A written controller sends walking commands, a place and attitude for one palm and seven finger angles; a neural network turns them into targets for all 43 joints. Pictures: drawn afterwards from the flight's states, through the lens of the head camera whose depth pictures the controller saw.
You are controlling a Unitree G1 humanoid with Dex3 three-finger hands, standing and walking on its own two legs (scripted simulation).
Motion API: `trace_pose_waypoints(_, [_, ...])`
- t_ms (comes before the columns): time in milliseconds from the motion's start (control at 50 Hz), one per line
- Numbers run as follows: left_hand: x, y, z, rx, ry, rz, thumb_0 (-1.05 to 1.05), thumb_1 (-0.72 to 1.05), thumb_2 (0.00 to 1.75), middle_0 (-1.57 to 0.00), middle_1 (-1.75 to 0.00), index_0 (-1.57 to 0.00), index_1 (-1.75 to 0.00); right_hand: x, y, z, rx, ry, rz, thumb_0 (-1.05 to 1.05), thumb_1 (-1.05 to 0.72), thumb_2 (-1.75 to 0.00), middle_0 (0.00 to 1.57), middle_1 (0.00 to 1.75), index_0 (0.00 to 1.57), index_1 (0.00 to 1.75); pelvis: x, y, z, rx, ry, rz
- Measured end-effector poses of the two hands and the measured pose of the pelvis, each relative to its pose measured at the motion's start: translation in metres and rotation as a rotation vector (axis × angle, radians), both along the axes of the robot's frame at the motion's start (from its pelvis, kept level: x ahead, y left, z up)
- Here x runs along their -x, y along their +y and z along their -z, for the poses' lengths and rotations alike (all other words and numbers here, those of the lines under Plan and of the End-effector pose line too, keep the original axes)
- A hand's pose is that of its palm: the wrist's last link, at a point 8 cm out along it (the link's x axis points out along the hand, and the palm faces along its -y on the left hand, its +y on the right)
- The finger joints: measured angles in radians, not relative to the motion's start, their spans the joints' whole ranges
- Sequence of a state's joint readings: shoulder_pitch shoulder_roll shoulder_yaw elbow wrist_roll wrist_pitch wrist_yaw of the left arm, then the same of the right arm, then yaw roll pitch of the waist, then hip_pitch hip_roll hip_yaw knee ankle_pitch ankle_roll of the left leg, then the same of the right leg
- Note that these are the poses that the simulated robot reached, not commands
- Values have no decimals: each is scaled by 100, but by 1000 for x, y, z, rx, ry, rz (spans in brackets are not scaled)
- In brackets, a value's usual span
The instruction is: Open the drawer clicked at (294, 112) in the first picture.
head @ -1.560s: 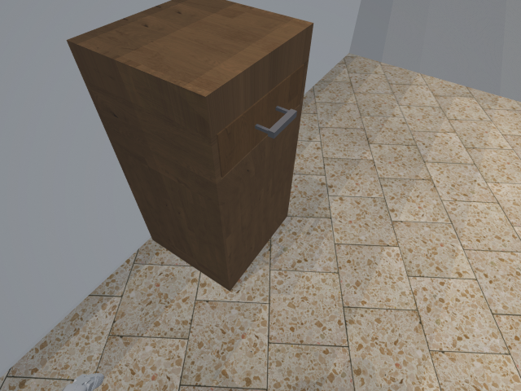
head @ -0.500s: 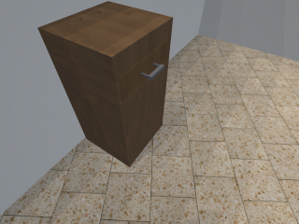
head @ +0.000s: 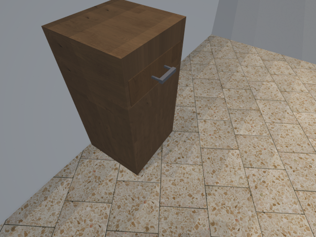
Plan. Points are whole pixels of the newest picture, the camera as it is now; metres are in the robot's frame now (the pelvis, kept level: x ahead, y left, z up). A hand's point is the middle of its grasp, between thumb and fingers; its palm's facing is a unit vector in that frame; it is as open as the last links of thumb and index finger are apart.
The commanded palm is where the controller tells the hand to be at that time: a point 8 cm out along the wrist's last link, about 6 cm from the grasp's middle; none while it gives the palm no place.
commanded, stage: walk around to get in front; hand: left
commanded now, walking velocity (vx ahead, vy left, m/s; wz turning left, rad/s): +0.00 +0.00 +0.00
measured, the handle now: (163, 73) +0.82 +0.02 -0.06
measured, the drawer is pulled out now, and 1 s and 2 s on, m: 0.00 0.00 0.00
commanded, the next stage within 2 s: none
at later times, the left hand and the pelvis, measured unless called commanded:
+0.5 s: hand out of the picture +0.06 +0.19 -0.18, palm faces -0.15 -0.95 -0.27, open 7.4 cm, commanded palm none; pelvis -0.02 -0.02 -0.03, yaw -11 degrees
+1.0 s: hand out of the picture +0.10 +0.21 -0.19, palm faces -0.35 -0.91 -0.23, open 7.4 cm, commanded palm none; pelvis -0.04 +0.04 -0.02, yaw -25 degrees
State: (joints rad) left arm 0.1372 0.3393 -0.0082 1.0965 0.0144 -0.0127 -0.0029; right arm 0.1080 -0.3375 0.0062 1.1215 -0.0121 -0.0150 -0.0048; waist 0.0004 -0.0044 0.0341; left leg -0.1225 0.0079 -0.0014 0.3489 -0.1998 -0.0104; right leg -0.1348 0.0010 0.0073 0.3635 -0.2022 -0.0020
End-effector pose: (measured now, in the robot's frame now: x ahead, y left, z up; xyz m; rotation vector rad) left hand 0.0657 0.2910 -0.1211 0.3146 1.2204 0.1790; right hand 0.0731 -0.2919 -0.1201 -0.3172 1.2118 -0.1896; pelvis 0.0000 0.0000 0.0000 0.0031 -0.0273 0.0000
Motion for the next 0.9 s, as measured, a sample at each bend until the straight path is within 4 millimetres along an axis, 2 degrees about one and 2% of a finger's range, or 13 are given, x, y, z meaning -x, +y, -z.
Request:
trace_pose_waypoints(180, [-4,3,-1,-4,-10,0,1,91,90,-20,-30,-20,-30,-8,3,-1,2,-26,0,1,-90,-90,20,30,20,30,0,2,1,0,-1,14])
trace_pose_waypoints(260, [-2,-4,6,4,14,15,1,91,90,-20,-30,-20,-30,-3,11,4,-11,-51,41,1,-90,-90,20,30,20,30,3,3,5,-1,3,54])
trace_pose_waypoints(340, [1,-18,17,34,46,48,1,91,90,-20,-30,-20,-30,14,21,13,-41,-58,92,1,-90,-90,20,30,20,30,10,3,11,-11,7,95])
trace_pose_waypoints(420, [3,-37,25,57,67,79,1,91,90,-20,-30,-20,-30,40,26,28,-82,-45,148,1,-90,-90,20,30,20,30,17,-3,18,-29,-1,146])
trace_pose_waypoints(540, [9,-68,30,63,42,113,1,91,90,-20,-30,-20,-30,75,17,55,-129,5,222,1,-90,-90,20,30,20,30,27,-18,31,-14,-2,189])
trace_pose_waypoints(640, [20,-81,21,80,80,128,1,91,90,-20,-30,-20,-30,90,11,42,-126,14,267,1,-90,-90,20,30,20,30,33,-20,18,-16,15,233])
trace_pose_waypoints(720, [18,-82,17,88,95,164,1,91,90,-20,-30,-20,-30,96,8,29,-105,-18,309,1,-90,-90,20,30,20,30,36,-17,10,-26,31,279])
trace_pose_waypoints(820, [4,-71,18,89,79,210,1,91,90,-20,-30,-20,-30,100,11,17,-67,-64,352,1,-90,-90,20,30,20,30,39,-6,9,-22,40,334])
trace_pose_waypoints(900, [-14,-54,22,90,59,255,1,91,90,-20,-30,-20,-30,102,22,7,-33,-112,383,1,-91,-90,20,30,19,30,41,11,10,-16,48,384])
